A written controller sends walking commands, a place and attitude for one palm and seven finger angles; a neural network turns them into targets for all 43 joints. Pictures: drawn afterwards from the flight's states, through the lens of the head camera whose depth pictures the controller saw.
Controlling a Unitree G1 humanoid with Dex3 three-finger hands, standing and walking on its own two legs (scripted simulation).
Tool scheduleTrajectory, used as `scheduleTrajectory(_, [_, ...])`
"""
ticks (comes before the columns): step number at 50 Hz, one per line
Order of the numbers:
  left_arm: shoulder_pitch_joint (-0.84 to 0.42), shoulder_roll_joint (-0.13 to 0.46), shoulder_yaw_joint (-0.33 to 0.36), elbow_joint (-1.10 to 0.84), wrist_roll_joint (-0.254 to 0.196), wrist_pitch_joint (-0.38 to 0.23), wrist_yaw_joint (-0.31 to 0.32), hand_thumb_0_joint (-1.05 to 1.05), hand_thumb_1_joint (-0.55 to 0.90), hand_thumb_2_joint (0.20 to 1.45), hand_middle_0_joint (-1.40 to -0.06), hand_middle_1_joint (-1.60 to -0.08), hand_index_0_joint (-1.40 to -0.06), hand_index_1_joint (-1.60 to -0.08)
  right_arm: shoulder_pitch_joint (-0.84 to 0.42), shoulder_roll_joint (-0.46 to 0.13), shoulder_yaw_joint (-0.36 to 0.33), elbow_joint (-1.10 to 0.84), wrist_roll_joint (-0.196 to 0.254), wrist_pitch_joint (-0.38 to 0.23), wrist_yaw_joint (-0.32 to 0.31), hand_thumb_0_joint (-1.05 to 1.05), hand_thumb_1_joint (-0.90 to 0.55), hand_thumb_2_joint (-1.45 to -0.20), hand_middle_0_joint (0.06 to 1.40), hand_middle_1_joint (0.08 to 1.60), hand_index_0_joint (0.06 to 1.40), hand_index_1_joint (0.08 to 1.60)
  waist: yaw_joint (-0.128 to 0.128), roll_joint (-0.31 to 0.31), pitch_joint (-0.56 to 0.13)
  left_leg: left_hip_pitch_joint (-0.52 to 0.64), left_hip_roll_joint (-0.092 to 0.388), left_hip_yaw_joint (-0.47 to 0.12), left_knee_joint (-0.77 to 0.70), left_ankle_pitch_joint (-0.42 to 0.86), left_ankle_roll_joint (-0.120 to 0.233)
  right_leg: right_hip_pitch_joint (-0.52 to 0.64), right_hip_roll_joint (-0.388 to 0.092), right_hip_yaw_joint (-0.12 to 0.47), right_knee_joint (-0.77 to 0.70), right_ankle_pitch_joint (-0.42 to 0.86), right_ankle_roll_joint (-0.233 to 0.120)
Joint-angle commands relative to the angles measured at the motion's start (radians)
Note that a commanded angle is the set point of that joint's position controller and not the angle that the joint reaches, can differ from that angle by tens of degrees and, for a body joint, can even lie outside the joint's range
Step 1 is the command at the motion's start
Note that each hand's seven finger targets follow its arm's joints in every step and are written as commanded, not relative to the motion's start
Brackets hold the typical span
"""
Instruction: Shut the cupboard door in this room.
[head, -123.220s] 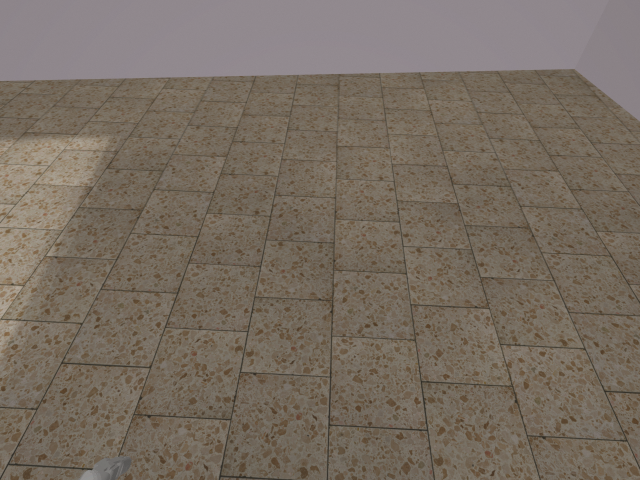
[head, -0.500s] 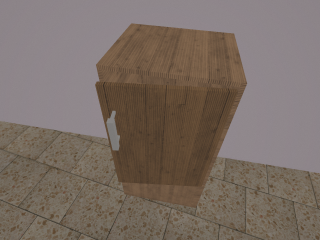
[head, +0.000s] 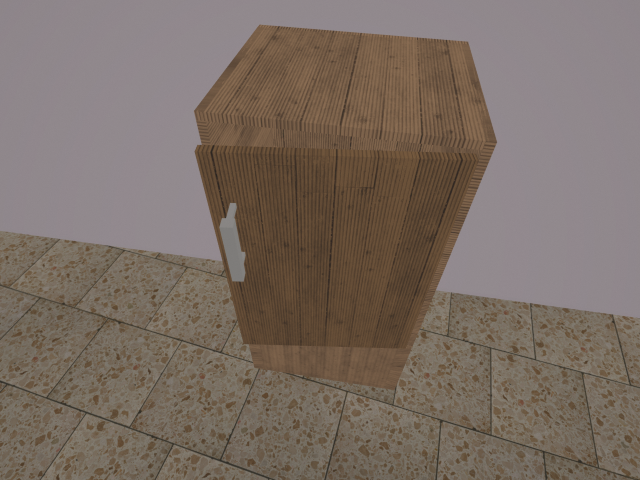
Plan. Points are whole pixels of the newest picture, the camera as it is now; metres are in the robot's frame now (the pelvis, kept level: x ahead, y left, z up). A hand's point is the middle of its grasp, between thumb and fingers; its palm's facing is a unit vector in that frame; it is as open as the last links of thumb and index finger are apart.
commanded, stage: shuffle to correct the standing spot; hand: left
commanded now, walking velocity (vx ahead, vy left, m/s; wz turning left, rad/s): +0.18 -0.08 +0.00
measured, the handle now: (235, 243) +0.49 +0.18 -0.03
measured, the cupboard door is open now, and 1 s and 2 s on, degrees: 8 8 8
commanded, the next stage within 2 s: come to a stop and stand still in 0.24 s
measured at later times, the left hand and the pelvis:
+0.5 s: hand out of the picture +0.10 +0.19 -0.17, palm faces +0.01 -0.98 -0.19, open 7.3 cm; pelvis +0.06 +0.00 +0.01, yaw +0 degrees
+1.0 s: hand out of the picture +0.11 +0.20 -0.19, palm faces +0.08 -0.98 -0.16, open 7.3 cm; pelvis +0.03 +0.02 -0.01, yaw +2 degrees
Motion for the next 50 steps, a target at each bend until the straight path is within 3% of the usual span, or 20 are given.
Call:
scheduleTrajectory(1, [0.156, 0.123, 0.030, -0.008, -0.001, -0.035, 0.014, 0.000, 0.900, 0.900, -0.200, -0.300, -0.200, -0.300, -0.030, -0.042, -0.007, -0.077, 0.004, -0.023, -0.006, 0.000, -0.900, -0.900, 0.200, 0.300, 0.200, 0.300, 0.045, -0.275, 0.128, -0.293, 0.003, -0.024, 0.142, -0.281, -0.038, 0.030, -0.219, 0.369, -0.359, -0.408, -0.127])
scheduleTrajectory(4, [0.074, 0.115, 0.036, -0.028, -0.010, -0.064, 0.028, 0.000, 0.900, 0.900, -0.200, -0.300, -0.200, -0.300, -0.031, -0.039, -0.016, -0.085, 0.006, -0.034, 0.010, 0.000, -0.900, -0.900, 0.200, 0.300, 0.200, 0.300, 0.002, -0.150, 0.118, -0.298, 0.047, -0.069, 0.454, -0.252, -0.023, -0.033, -0.293, 0.412, -0.391, -0.298, -0.204])
scheduleTrajectory(8, [0.043, 0.116, 0.034, -0.021, 0.000, -0.072, 0.016, 0.000, 0.900, 0.900, -0.200, -0.300, -0.200, -0.300, -0.010, 0.001, -0.009, -0.078, 0.006, -0.053, 0.018, 0.000, -0.900, -0.900, 0.200, 0.300, 0.200, 0.300, -0.010, -0.080, 0.079, -0.143, 0.042, -0.013, 0.231, -0.198, -0.038, -0.061, -0.212, 0.213, -0.271, -0.057, -0.163])
scheduleTrajectory(11, [0.029, 0.095, 0.030, -0.012, -0.009, -0.060, 0.006, 0.000, 0.900, 0.900, -0.200, -0.300, -0.200, -0.300, 0.107, 0.001, -0.002, -0.031, 0.004, -0.071, 0.004, 0.000, -0.900, -0.900, 0.200, 0.300, 0.200, 0.300, -0.042, -0.049, 0.080, 0.115, 0.021, 0.016, 0.013, -0.085, -0.052, -0.209, -0.126, 0.119, -0.145, -0.141, -0.099])
scheduleTrajectory(12, [0.022, 0.067, 0.024, -0.020, -0.010, -0.055, 0.000, 0.000, 0.900, 0.900, -0.200, -0.300, -0.200, -0.300, 0.164, -0.041, -0.012, -0.016, 0.002, -0.076, -0.004, 0.000, -0.900, -0.900, 0.200, 0.300, 0.200, 0.300, -0.057, 0.038, 0.078, 0.171, 0.091, -0.087, -0.062, -0.153, -0.034, -0.272, -0.081, 0.082, -0.030, -0.152, -0.068])
scheduleTrajectory(13, [0.025, 0.021, 0.019, -0.040, -0.010, -0.052, -0.008, 0.000, 0.900, 0.900, -0.200, -0.300, -0.200, -0.300, 0.211, -0.115, -0.032, -0.007, -0.007, -0.077, -0.012, 0.000, -0.900, -0.900, 0.200, 0.300, 0.200, 0.300, -0.069, 0.201, 0.083, 0.214, 0.274, -0.361, -0.212, -0.300, 0.038, -0.399, -0.009, 0.010, 0.155, -0.172, -0.021])
scheduleTrajectory(14, [-0.019, 0.022, 0.017, -0.081, 0.000, -0.052, -0.013, 0.000, 0.900, 0.900, -0.200, -0.300, -0.200, -0.300, 0.275, -0.193, -0.053, -0.008, -0.011, -0.076, -0.019, 0.000, -0.900, -0.900, 0.200, 0.300, 0.200, 0.300, -0.090, 0.223, 0.084, 0.220, 0.435, -0.584, -0.331, -0.375, 0.134, -0.485, 0.003, -0.024, 0.341, -0.240, 0.001])
scheduleTrajectory(15, [-0.072, 0.035, 0.025, -0.102, 0.010, -0.046, -0.015, 0.000, 0.900, 0.900, -0.200, -0.300, -0.200, -0.300, 0.242, -0.205, -0.055, -0.015, -0.015, -0.072, -0.020, 0.000, -0.900, -0.900, 0.200, 0.300, 0.200, 0.300, -0.080, 0.154, 0.100, 0.145, 0.452, -0.590, -0.367, -0.448, 0.161, -0.482, -0.040, 0.042, 0.477, -0.215, -0.009])
scheduleTrajectory(21, [-0.092, -0.008, 0.021, -0.083, -0.006, -0.043, -0.020, 0.000, 0.900, 0.900, -0.200, -0.300, -0.200, -0.300, 0.115, -0.085, -0.005, -0.030, -0.010, -0.102, -0.030, 0.000, -0.900, -0.900, 0.200, 0.300, 0.200, 0.300, -0.002, 0.061, 0.044, 0.075, 0.276, -0.173, -0.239, 0.406, 0.102, -0.305, -0.079, 0.039, 0.383, 0.014, 0.041])
scheduleTrajectory(24, [-0.125, -0.006, 0.017, -0.083, -0.017, -0.037, -0.008, 0.000, 0.900, 0.900, -0.200, -0.300, -0.200, -0.300, 0.113, -0.085, -0.006, -0.019, -0.010, -0.086, -0.034, 0.000, -0.900, -0.900, 0.200, 0.300, 0.200, 0.300, -0.012, 0.137, 0.013, 0.099, 0.247, -0.103, -0.152, 0.619, 0.078, -0.191, -0.043, -0.011, 0.197, 0.054, 0.044])
scheduleTrajectory(28, [-0.083, 0.059, 0.035, -0.085, -0.015, -0.046, 0.000, 0.000, 0.900, 0.900, -0.200, -0.300, -0.200, -0.300, 0.111, -0.095, -0.024, -0.014, -0.003, -0.059, -0.027, 0.000, -0.900, -0.900, 0.200, 0.300, 0.200, 0.300, 0.018, 0.086, -0.007, 0.061, 0.205, -0.094, -0.015, 0.445, 0.012, -0.001, -0.040, -0.021, -0.063, 0.276, 0.041])
scheduleTrajectory(30, [-0.051, 0.158, 0.050, -0.083, -0.008, -0.059, 0.018, 0.000, 0.900, 0.900, -0.200, -0.300, -0.200, -0.300, 0.128, -0.037, -0.026, -0.030, 0.011, -0.051, -0.017, 0.000, -0.900, -0.900, 0.200, 0.300, 0.200, 0.300, 0.020, -0.112, -0.089, -0.099, 0.089, -0.027, 0.117, 0.050, -0.060, 0.180, -0.235, 0.170, 0.016, 0.864, -0.036])
scheduleTrajectory(32, [-0.057, 0.205, 0.058, -0.092, -0.008, -0.058, 0.022, 0.000, 0.900, 0.900, -0.200, -0.300, -0.200, -0.300, 0.130, -0.006, -0.037, -0.045, 0.016, -0.029, -0.019, 0.000, -0.900, -0.900, 0.200, 0.300, 0.200, 0.300, 0.017, -0.164, -0.093, -0.133, 0.009, -0.024, 0.337, -0.362, -0.076, 0.154, -0.382, 0.194, -0.025, 1.111, -0.160])
scheduleTrajectory(34, [-0.100, 0.191, 0.065, -0.099, -0.007, -0.058, 0.035, 0.000, 0.900, 0.900, -0.200, -0.300, -0.200, -0.300, 0.078, -0.014, -0.039, -0.054, 0.017, -0.007, -0.020, 0.000, -0.900, -0.900, 0.200, 0.300, 0.200, 0.300, 0.032, -0.265, -0.102, -0.160, 0.026, -0.096, 0.526, -0.427, -0.080, 0.100, -0.385, 0.248, -0.062, 1.005, -0.219])
scheduleTrajectory(37, [-0.204, 0.190, 0.071, -0.146, 0.000, -0.038, 0.043, 0.000, 0.900, 0.900, -0.200, -0.300, -0.200, -0.300, 0.047, -0.026, -0.045, -0.067, 0.012, 0.010, -0.007, 0.000, -0.900, -0.900, 0.200, 0.300, 0.200, 0.300, 0.007, -0.210, -0.062, -0.169, 0.021, -0.111, 0.585, -0.359, -0.092, 0.003, -0.343, 0.192, -0.095, 0.737, -0.201])
scheduleTrajectory(43, [-0.295, 0.204, 0.080, -0.198, 0.006, -0.012, 0.033, 0.000, 0.900, 0.900, -0.200, -0.300, -0.200, -0.300, 0.119, -0.021, -0.039, -0.078, 0.004, -0.003, 0.009, 0.000, -0.900, -0.900, 0.200, 0.300, 0.200, 0.300, -0.044, -0.164, -0.062, 0.077, 0.001, -0.033, 0.164, -0.152, -0.082, -0.208, -0.262, 0.167, -0.113, 0.080, -0.100])
scheduleTrajectory(44, [-0.291, 0.180, 0.073, -0.204, 0.001, -0.005, 0.029, 0.000, 0.900, 0.900, -0.200, -0.300, -0.200, -0.300, 0.151, -0.029, -0.037, -0.073, 0.006, -0.011, 0.008, 0.000, -0.900, -0.900, 0.200, 0.300, 0.200, 0.300, -0.057, -0.104, -0.050, 0.163, 0.008, -0.052, 0.015, -0.093, -0.078, -0.280, -0.214, 0.138, -0.048, -0.057, -0.060])
scheduleTrajectory(46, [-0.279, 0.065, 0.050, -0.224, -0.018, 0.010, 0.021, 0.000, 0.900, 0.900, -0.200, -0.300, -0.200, -0.300, 0.078, -0.158, -0.053, -0.126, -0.016, -0.024, 0.003, 0.000, -0.900, -0.900, 0.200, 0.300, 0.200, 0.300, -0.054, 0.374, 0.064, -0.070, 0.292, -0.477, -0.329, -0.370, 0.032, -0.367, 0.001, 0.007, 0.289, -0.228, 0.051])
scheduleTrajectory(47, [-0.291, 0.086, 0.053, -0.217, -0.017, 0.009, 0.018, 0.000, 0.900, 0.900, -0.200, -0.300, -0.200, -0.300, -0.024, -0.173, -0.043, -0.155, -0.022, -0.023, 0.000, 0.000, -0.900, -0.900, 0.200, 0.300, 0.200, 0.300, -0.030, 0.282, 0.096, -0.237, 0.337, -0.509, -0.390, -0.464, 0.102, -0.261, -0.036, 0.108, 0.372, -0.162, 0.040])
scheduleTrajectory(50, [-0.194, 0.091, 0.051, -0.148, 0.001, 0.001, -0.003, 0.000, 0.900, 0.900, -0.200, -0.300, -0.200, -0.300, -0.089, -0.135, -0.025, -0.159, -0.019, -0.045, -0.013, 0.000, -0.900, -0.900, 0.200, 0.300, 0.200, 0.300, 0.016, 0.143, 0.060, -0.112, 0.257, -0.397, -0.343, -0.355, 0.079, -0.274, -0.013, 0.108, 0.493, -0.054, 0.041])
